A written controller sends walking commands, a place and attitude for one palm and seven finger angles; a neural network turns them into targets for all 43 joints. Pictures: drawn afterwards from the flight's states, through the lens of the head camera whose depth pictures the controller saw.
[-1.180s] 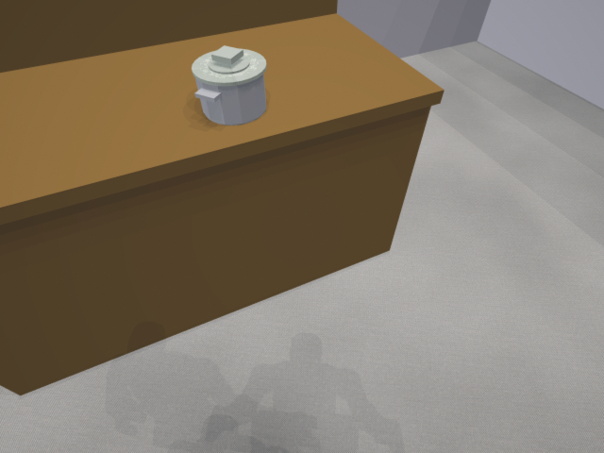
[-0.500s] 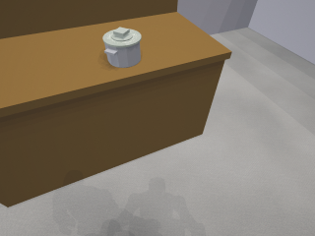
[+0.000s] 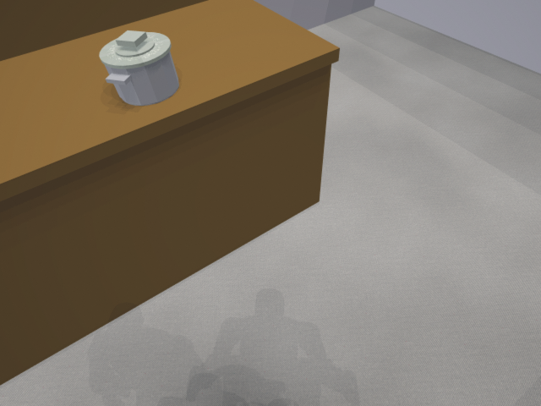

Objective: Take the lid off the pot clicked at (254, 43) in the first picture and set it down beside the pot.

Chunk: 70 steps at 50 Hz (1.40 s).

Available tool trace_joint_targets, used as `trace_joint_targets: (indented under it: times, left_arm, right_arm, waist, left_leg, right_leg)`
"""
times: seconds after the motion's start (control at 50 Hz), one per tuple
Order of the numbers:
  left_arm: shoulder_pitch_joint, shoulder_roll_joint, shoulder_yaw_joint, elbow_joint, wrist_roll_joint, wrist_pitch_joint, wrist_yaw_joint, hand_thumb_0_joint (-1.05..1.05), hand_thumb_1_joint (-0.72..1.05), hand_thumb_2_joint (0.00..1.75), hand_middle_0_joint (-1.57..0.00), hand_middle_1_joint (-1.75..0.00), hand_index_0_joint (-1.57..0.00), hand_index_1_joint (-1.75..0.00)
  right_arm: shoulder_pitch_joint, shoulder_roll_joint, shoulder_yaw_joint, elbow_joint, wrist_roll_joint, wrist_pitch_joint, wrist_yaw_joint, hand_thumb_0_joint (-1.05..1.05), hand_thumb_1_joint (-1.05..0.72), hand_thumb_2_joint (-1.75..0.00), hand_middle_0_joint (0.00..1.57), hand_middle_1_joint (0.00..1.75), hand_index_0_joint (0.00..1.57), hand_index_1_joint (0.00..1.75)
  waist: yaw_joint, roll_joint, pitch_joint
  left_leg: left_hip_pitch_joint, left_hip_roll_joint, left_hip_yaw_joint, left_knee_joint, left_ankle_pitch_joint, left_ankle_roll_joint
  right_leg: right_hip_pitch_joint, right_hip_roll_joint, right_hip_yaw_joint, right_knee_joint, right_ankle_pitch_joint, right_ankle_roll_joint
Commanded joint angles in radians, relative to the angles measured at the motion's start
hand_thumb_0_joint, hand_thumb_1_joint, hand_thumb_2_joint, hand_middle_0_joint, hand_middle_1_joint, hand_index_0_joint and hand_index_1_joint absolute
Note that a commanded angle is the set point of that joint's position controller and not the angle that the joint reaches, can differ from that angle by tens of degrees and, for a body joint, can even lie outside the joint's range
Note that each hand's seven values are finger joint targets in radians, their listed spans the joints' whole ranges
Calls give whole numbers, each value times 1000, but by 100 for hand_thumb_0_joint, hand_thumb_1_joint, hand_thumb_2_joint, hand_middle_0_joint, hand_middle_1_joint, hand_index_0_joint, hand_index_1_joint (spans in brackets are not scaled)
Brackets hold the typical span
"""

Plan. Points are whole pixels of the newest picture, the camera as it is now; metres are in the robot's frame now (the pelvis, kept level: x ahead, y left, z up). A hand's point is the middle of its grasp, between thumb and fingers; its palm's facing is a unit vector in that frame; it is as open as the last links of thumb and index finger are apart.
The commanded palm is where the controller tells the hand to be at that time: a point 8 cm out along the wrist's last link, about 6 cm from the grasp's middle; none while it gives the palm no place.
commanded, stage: walk to a spot facing it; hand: left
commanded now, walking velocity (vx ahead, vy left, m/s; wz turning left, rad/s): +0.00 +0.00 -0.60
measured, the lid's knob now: (131, 38) +0.85 +0.40 +0.13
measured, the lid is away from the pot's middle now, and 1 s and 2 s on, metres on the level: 0.00 0.00 0.00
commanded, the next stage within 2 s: turn to face it in 1.30 s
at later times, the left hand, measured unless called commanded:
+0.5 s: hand out of the picture +0.07 +0.21 -0.13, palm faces -0.15 -0.96 -0.24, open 7.4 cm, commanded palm none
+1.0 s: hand (236, 289) +0.35 +0.11 -0.16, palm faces -0.58 -0.80 -0.14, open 7.4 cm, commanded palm none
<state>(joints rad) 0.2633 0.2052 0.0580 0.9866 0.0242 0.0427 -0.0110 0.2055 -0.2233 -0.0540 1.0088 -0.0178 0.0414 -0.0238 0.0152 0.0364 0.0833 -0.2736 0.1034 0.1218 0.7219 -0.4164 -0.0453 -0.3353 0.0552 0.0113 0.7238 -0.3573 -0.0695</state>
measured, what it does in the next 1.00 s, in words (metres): walks ahead, turning right: left foot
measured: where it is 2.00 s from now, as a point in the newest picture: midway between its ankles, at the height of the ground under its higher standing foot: (366, 352)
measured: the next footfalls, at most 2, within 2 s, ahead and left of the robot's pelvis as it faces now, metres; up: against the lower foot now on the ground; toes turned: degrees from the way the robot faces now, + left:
left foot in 0.60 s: +0.12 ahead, +0.12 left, +0.00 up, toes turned -23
right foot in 1.16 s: +0.30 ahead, -0.17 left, +0.00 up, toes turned -48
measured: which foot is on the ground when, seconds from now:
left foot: up 0.00-0.58, down 0.60-1.00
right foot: down 0.00-0.60, up 0.62-1.00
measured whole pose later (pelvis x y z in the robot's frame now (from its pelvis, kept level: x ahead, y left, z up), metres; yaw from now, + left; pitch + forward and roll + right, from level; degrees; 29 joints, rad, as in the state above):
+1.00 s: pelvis +0.17 +0.01 +0.02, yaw -36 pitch +1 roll -1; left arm 0.18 0.23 0.08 0.93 0.03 0.04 -0.06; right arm 0.52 -0.14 0.02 1.03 -0.01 -0.07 -0.04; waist -0.02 -0.05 0.05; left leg 0.10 0.01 0.23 0.28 -0.39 0.03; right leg -0.74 -0.03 -0.08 1.07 -0.09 -0.01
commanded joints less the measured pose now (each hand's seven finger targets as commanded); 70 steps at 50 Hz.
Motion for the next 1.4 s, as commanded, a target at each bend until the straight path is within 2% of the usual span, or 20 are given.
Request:
trace_joint_targets:
  times: [0.0, 0.08, 0.28, 0.52, 0.56, 0.58, 0.6, 0.74, 1.04, 1.1, 1.12, 1.14, 1.16, 1.18, 1.2, 1.24, 1.26, 1.3, 1.34, 1.38]
  left_arm:
    - [127, 222, 51, -55, -10, -28, 43, 0, 90, 90, -20, -30, -20, -30]
    - [54, 186, 44, -102, -16, -39, 35, 0, 90, 90, -20, -30, -20, -30]
    - [138, 180, 50, -107, -9, -62, 18, 0, 90, 90, -20, -30, -20, -30]
    - [66, 210, 58, -160, -2, -63, 16, 0, 90, 90, -20, -30, -20, -30]
    - [24, 151, 47, -184, -9, -65, 8, 0, 90, 90, -20, -30, -20, -30]
    - [25, 105, 41, -194, -16, -71, -5, 0, 90, 90, -20, -30, -20, -30]
    - [17, 132, 49, -207, -3, -80, -7, 0, 90, 90, -20, -30, -20, -30]
    - [44, 78, 39, -120, 14, -45, -39, 0, 90, 90, -20, -30, -20, -30]
    - [-155, 36, 6, -148, -1, -47, -43, 0, 90, 90, -20, -30, -20, -30]
    - [188, 157, 47, -56, 8, -70, -24, 0, 90, 90, -20, -30, -20, -30]
    - [255, 238, 60, -50, -4, -77, -13, 0, 90, 90, -20, -30, -20, -30]
    - [228, 270, 66, -63, -28, -67, -2, 0, 90, 90, -20, -30, -20, -30]
    - [164, 260, 67, -75, -35, -61, 6, 0, 90, 90, -20, -30, -20, -30]
    - [101, 212, 53, -94, -33, -73, 9, 0, 90, 90, -20, -30, -20, -30]
    - [11, 178, 43, -106, -31, -79, 17, 0, 90, 90, -20, -30, -20, -30]
    - [-48, 150, 31, -119, -23, -93, 18, 0, 90, 90, -20, -30, -20, -30]
    - [-46, 152, 31, -121, -16, -93, 16, 0, 90, 90, -20, -30, -20, -30]
    - [-1, 157, 34, -105, -8, -103, 14, 0, 90, 90, -20, -30, -20, -30]
    - [54, 157, 44, -89, -18, -107, 10, 0, 90, 90, -20, -30, -20, -30]
    - [76, 148, 45, -82, -22, -107, 13, 0, 90, 90, -20, -30, -20, -30]
  right_arm:
    - [-72, -101, -28, -134, 6, -10, -7, 0, -90, -90, 20, 30, 20, 30]
    - [-66, -98, -28, -123, 2, -10, 2, 0, -90, -90, 20, 30, 20, 30]
    - [-146, -112, -27, -196, -10, -26, 20, 0, -90, -90, 20, 30, 20, 30]
    - [-59, -87, -20, -233, 15, -79, 20, 0, -90, -90, 20, 30, 20, 30]
    - [110, -160, -35, -185, 17, -94, 0, 0, -90, -90, 20, 30, 20, 30]
    - [171, -249, -56, -183, 4, -94, 1, 0, -90, -90, 20, 30, 20, 30]
    - [150, -253, -49, -200, 10, -89, 6, 0, -90, -90, 20, 30, 20, 30]
    - [192, -75, 24, -139, 12, -134, -5, 0, -90, -90, 20, 30, 20, 30]
    - [394, -105, 14, -6, 0, -130, -25, 0, -90, -90, 20, 30, 20, 30]
    - [302, -137, 0, -46, 20, -127, -11, 0, -90, -90, 20, 30, 20, 30]
    - [332, -52, 13, -73, 35, -126, -3, 0, -90, -90, 20, 30, 20, 30]
    - [262, -55, 7, -100, 32, -126, -6, 0, -90, -90, 20, 30, 20, 30]
    - [213, -48, 2, -114, 20, -124, -4, 0, -90, -90, 20, 30, 20, 30]
    - [216, -42, 5, -118, 10, -118, 3, 0, -90, -90, 20, 30, 20, 30]
    - [248, -40, 2, -92, 12, -98, 2, 0, -90, -90, 20, 30, 20, 30]
    - [261, -25, 3, -74, 10, -64, -5, 0, -90, -90, 20, 30, 20, 30]
    - [260, -23, 2, -78, 6, -55, -5, 0, -90, -90, 20, 30, 20, 30]
    - [195, -15, -1, -98, -3, -53, 2, 0, -90, -90, 20, 30, 20, 30]
    - [144, -11, -1, -117, -2, -50, 4, 0, -90, -90, 20, 30, 20, 30]
    - [107, -29, -6, -129, 1, -50, 2, 0, -90, -90, 20, 30, 20, 30]
  waist:
    - [42, -294, -36]
    - [9, -113, -97]
    - [44, -152, -71]
    - [3, -182, -99]
    - [-76, -16, -160]
    - [-100, 237, -145]
    - [-73, 197, -69]
    - [10, 114, -11]
    - [-6, 107, -9]
    - [160, 81, -221]
    - [147, -123, -331]
    - [128, -110, -343]
    - [88, -38, -169]
    - [46, -13, -123]
    - [-19, -25, -85]
    - [-70, -25, -21]
    - [-75, -32, -26]
    - [-59, -8, -43]
    - [-35, -63, -75]
    - [-27, -144, -116]
  left_leg:
    - [-294, -47, -158, 414, -95, 15]
    - [-261, -47, -167, 413, 56, -6]
    - [-346, -59, -183, 299, 94, -19]
    - [97, -142, -164, -202, 98, 32]
    - [492, 10, -298, -397, 37, 62]
    - [531, 254, -627, -531, -218, 134]
    - [413, 350, -690, -562, -252, 194]
    - [273, 117, -156, -490, 590, 26]
    - [408, 166, 116, -246, 1369, 76]
    - [84, 157, 125, 324, 985, 64]
    - [-252, -19, 99, 692, -66, 22]
    - [-360, -46, -42, 851, -159, 39]
    - [-412, 10, -112, 840, -52, 52]
    - [-408, 37, -128, 792, 50, 32]
    - [-350, 67, -145, 733, 118, 21]
    - [-242, 75, -144, 629, 131, 9]
    - [-221, 75, -132, 580, 118, 0]
    - [-243, 61, -115, 491, 122, -18]
    - [-323, 50, -125, 479, 201, -23]
    - [-382, 40, -134, 456, 227, -26]
  right_leg:
    - [141, -320, 520, -444, 440, -53]
    - [176, -236, 416, -399, 430, -71]
    - [230, -194, 556, -525, -91, -105]
    - [-6, -105, 562, -416, 9, -107]
    - [-300, 24, 412, -187, -87, -30]
    - [-474, 114, 229, 105, -216, 20]
    - [-495, 18, 131, 221, -173, 49]
    - [-469, -65, 28, 516, 183, 70]
    - [-238, 22, -254, 13, 142, -28]
    - [388, -57, -110, -166, 241, -122]
    - [631, -368, 411, -223, 327, -265]
    - [603, -457, 639, -365, 277, -319]
    - [444, -454, 542, -420, 210, -305]
    - [321, -398, 474, -435, 263, 9]
    - [192, -351, 375, -455, 282, 129]
    - [-17, -282, 244, -487, 381, 121]
    - [-57, -271, 208, -481, 385, -41]
    - [-46, -246, 202, -461, 438, -116]
    - [48, -202, 214, -443, 529, 95]
    - [168, -179, 199, -401, 673, 144]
